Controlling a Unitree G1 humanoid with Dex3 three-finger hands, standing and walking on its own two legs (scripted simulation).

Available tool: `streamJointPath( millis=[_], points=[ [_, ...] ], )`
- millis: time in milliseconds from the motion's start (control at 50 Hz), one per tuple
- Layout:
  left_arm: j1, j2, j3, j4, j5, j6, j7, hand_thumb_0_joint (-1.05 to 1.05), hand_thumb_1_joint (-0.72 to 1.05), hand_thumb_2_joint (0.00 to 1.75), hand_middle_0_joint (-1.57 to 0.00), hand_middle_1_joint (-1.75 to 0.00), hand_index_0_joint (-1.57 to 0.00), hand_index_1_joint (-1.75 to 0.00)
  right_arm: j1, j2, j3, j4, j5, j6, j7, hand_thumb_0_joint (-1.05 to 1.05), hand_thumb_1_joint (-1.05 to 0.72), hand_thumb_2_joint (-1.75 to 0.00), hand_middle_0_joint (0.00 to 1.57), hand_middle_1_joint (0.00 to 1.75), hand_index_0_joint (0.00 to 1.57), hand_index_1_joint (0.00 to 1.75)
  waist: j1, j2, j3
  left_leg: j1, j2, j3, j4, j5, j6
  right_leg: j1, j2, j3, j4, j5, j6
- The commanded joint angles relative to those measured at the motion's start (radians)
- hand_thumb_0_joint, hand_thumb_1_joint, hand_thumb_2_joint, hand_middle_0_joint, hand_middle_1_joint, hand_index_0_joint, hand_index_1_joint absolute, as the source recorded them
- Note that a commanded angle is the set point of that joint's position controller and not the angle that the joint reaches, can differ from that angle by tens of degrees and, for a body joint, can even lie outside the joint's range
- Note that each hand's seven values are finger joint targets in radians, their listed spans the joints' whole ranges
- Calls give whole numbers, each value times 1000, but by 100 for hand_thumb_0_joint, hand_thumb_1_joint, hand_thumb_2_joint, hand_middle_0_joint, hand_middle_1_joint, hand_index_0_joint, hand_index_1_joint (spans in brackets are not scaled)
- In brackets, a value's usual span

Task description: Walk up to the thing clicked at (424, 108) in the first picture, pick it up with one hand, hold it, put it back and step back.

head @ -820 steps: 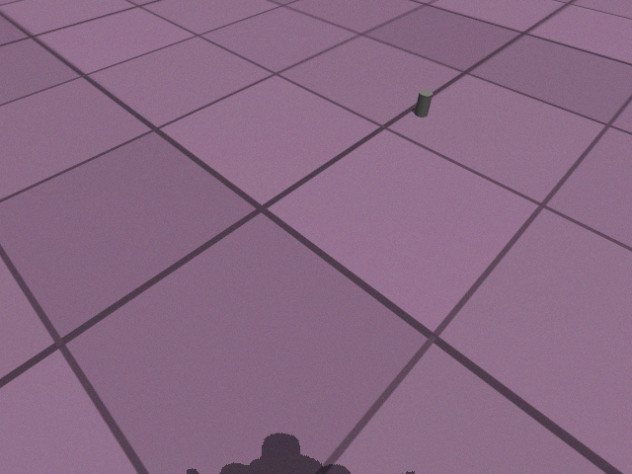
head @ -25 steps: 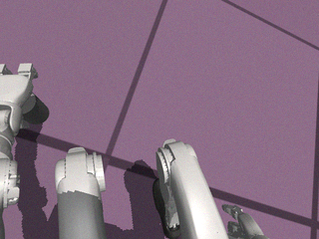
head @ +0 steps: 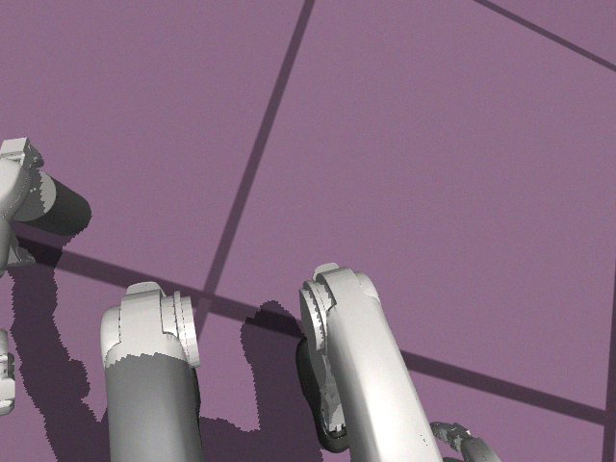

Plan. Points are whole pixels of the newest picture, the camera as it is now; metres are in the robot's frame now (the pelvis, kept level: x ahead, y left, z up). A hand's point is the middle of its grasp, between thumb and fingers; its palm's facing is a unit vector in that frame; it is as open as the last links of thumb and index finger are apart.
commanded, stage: rest palm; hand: left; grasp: from above
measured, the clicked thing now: (48, 205) +0.46 +0.33 -0.28
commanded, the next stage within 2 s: close in 1.60 s
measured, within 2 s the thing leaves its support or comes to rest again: neither
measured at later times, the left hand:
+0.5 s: hand (45, 216) +0.43 +0.31 -0.22, palm faces -0.48 -0.10 -0.87, open 14.1 cm
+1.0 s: hand (42, 210) +0.44 +0.32 -0.23, palm faces -0.44 -0.12 -0.89, open 13.9 cm
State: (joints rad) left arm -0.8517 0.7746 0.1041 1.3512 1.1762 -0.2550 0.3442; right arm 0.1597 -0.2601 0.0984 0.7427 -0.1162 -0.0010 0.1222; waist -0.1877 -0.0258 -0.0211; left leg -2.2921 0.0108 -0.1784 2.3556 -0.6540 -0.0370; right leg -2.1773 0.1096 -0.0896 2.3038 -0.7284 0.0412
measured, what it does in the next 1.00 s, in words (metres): stands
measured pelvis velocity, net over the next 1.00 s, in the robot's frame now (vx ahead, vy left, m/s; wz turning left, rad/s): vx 0.00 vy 0.00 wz -0.06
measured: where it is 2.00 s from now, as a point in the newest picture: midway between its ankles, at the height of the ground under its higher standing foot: (258, 423)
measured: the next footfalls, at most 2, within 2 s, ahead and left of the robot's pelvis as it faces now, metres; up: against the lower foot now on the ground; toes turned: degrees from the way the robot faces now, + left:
none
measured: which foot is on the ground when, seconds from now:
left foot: down 0.00-1.00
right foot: down 0.00-1.00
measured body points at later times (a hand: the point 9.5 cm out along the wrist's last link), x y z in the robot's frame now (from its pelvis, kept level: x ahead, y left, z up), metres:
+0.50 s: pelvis +0.00 +0.00 -0.02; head +0.24 +0.09 +0.34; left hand +0.45 +0.32 -0.17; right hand +0.07 -0.26 -0.13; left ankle +0.08 +0.14 -0.31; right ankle +0.09 -0.12 -0.31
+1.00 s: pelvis +0.00 +0.00 -0.03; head +0.25 +0.09 +0.33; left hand +0.46 +0.32 -0.18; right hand +0.06 -0.26 -0.12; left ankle +0.08 +0.14 -0.31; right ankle +0.09 -0.12 -0.31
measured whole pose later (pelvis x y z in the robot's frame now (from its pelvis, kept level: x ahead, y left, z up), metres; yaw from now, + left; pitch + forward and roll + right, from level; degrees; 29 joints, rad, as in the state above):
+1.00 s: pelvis +0.00 +0.00 -0.03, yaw -3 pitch +30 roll -11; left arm -0.95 0.89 0.12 1.60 1.22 -0.25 0.52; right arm 0.08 -0.29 0.19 0.73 -0.21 -0.09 0.17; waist -0.28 -0.08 0.05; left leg -2.34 0.01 -0.24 2.48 -0.68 -0.05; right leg -2.22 0.13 -0.14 2.39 -0.72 0.05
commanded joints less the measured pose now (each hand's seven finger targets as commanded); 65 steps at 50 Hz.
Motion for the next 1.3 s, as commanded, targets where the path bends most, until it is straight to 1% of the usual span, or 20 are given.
streamJointPath(
  millis=[0,100,160,200,360,400,500,540,620,640,660,680,700,760,780,800,860,880,920,1280],
  points=[
    [-284,175,-15,-121,33,-25,64,0,-49,94,-8,-105,-11,-103,162,-239,-97,-7,-19,-14,-7,0,-91,-90,20,30,20,30,-21,305,-684,564,10,96,-202,162,55,244,1,-90,-236,251,-75],
    [-352,168,-45,7,68,-14,120,0,-50,97,-7,-104,-8,-102,138,-257,-81,3,-39,-24,-11,0,-89,-90,20,30,20,30,-56,286,-586,517,12,74,-214,51,50,153,-5,-117,-225,158,-77],
    [-357,211,-30,95,99,12,152,0,-48,101,-9,-106,-9,-105,115,-258,-65,5,-46,-34,-11,0,-90,-90,20,30,20,30,-44,295,-595,509,8,86,-192,77,52,161,-2,-112,-207,183,-80],
    [-359,198,-33,145,100,30,164,0,-49,100,-8,-105,-9,-104,112,-258,-55,-1,-55,-40,-11,0,-90,-90,20,30,20,30,-59,274,-581,487,8,89,-178,95,57,170,-2,-112,-205,204,-74],
    [-322,234,-32,210,67,82,151,0,-50,96,-7,-104,-8,-103,89,-261,-25,-17,-66,-59,-5,0,-90,-90,20,30,20,30,-65,257,-572,435,9,91,-147,86,69,215,9,-104,-203,208,-68],
    [-378,289,-2,102,51,66,152,0,-51,96,-7,-104,-8,-102,92,-263,-19,-33,-65,-62,-5,0,-90,-90,20,30,20,30,-50,295,-638,456,11,92,-137,123,66,260,9,-102,-191,245,-67],
    [-356,347,59,46,43,30,169,0,-51,95,-6,-103,-7,-102,99,-273,-7,-28,-70,-70,-2,0,-90,-90,20,30,20,30,-54,324,-652,465,19,87,-114,154,61,293,14,-109,-170,280,-64],
    [-311,286,26,114,34,33,163,0,-53,97,-6,-102,-7,-102,102,-268,-7,-24,-73,-74,4,0,-90,-90,20,30,20,30,-77,283,-607,435,19,82,-105,138,65,267,16,-116,-174,267,-62],
    [-277,314,45,137,33,23,167,0,-52,98,-7,-102,-7,-102,122,-279,-6,-12,-86,-76,10,0,-89,-90,20,30,20,30,-71,296,-596,442,19,74,-109,137,61,269,17,-125,-172,263,-62],
    [-271,295,24,135,35,23,163,0,-52,99,-7,-102,-7,-102,124,-276,-1,-17,-92,-79,15,0,-89,-90,20,30,20,30,-74,296,-591,435,19,74,-104,147,61,282,20,-125,-174,276,-60],
    [-273,318,42,137,35,21,165,0,-53,100,-7,-102,-6,-102,131,-284,-4,-6,-88,-78,17,0,-89,-90,20,30,20,30,-75,291,-595,435,21,70,-104,143,61,277,21,-127,-170,271,-62],
    [-277,302,29,133,32,19,164,0,-52,100,-7,-103,-7,-102,128,-283,-1,-17,-88,-82,20,0,-89,-90,20,30,20,30,-78,298,-588,438,21,69,-102,148,61,274,20,-129,-169,277,-61],
    [-258,333,57,145,32,20,170,0,-52,101,-7,-102,-7,-102,137,-290,-2,-3,-92,-82,22,0,-89,-90,20,30,20,30,-72,301,-593,444,22,67,-106,152,59,283,22,-132,-165,280,-63],
    [-307,303,19,111,36,14,172,0,-51,99,-8,-102,-8,-101,113,-284,11,-24,-94,-88,29,0,-89,-90,20,30,20,30,-82,324,-582,443,22,66,-102,153,59,279,23,-134,-166,286,-61],
    [-255,349,64,172,38,18,177,0,-51,98,-7,-101,-7,-101,134,-300,7,0,-97,-82,30,0,-89,-90,20,30,20,30,-80,302,-580,423,24,62,-102,146,60,289,25,-138,-165,280,-61],
    [-252,288,26,171,31,16,174,0,-51,99,-7,-101,-7,-101,116,-286,5,-23,-93,-88,32,0,-89,-90,20,30,20,30,-82,276,-548,408,22,63,-100,131,62,267,25,-138,-168,266,-60],
    [-265,325,39,186,44,10,177,0,-50,102,-8,-103,-8,-103,122,-291,9,-6,-98,-90,35,0,-89,-90,20,30,20,30,-93,296,-527,413,25,53,-110,102,58,245,27,-146,-163,236,-65],
    [-299,287,5,165,36,5,177,0,-49,101,-8,-104,-9,-103,109,-293,8,-23,-97,-95,37,0,-89,-90,20,30,20,30,-98,298,-519,409,24,56,-105,100,59,240,26,-144,-170,235,-63],
    [-260,328,34,208,43,10,185,0,-49,101,-9,-104,-9,-104,122,-302,15,-11,-104,-94,38,0,-89,-90,20,30,20,30,-96,272,-522,402,25,54,-99,117,63,268,29,-144,-174,254,-58],
    [-288,297,-9,234,39,17,208,0,-47,99,-9,-106,-10,-105,92,-306,30,-18,-114,-118,43,0,-90,-90,20,30,20,30,-106,287,-504,420,28,39,-111,96,56,244,35,-159,-160,235,-63]
  ],
)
